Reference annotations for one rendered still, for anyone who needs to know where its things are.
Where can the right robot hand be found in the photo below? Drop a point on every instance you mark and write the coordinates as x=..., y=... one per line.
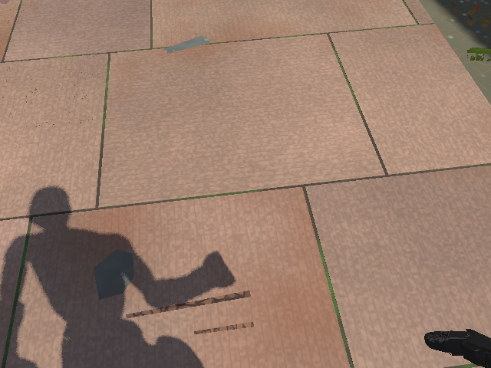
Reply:
x=473, y=346

